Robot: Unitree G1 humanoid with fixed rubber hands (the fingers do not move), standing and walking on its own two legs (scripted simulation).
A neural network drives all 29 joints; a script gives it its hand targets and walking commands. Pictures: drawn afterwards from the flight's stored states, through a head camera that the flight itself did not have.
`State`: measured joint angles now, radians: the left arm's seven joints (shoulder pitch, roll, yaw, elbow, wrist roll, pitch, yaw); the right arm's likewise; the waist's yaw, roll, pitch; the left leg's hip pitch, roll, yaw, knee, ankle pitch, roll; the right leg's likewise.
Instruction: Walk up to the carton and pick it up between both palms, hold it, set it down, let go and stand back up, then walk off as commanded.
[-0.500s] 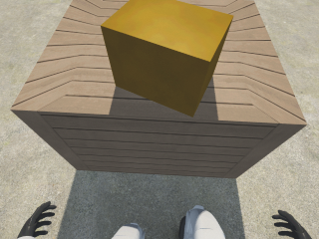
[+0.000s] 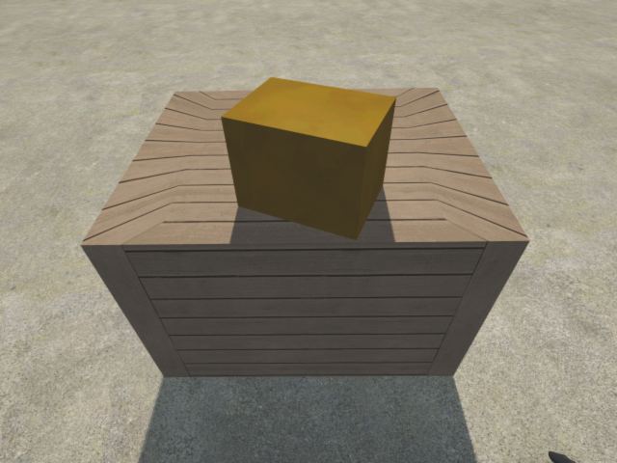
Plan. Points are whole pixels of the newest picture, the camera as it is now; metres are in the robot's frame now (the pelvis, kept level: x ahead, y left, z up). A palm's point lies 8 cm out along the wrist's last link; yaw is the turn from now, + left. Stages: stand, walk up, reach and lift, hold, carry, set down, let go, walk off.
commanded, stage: walk up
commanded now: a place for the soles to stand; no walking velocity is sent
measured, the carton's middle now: (312, 155) +0.76 +0.02 +0.01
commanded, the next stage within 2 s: none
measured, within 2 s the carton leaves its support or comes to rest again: neither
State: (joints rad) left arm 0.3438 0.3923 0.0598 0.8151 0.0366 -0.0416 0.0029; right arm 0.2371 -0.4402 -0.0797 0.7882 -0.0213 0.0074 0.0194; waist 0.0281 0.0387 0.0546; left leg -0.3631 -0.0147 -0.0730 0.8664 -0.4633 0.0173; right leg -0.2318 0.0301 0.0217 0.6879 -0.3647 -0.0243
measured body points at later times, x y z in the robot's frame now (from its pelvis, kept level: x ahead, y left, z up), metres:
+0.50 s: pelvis +0.00 -0.01 +0.00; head +0.00 +0.00 +0.45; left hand +0.10 +0.31 -0.09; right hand +0.07 -0.35 -0.09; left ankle +0.05 +0.11 -0.72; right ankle +0.02 -0.11 -0.72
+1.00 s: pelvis +0.03 -0.02 +0.01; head +0.04 -0.01 +0.46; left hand +0.14 +0.30 -0.10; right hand +0.19 -0.32 -0.08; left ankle +0.05 +0.12 -0.72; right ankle +0.02 -0.11 -0.72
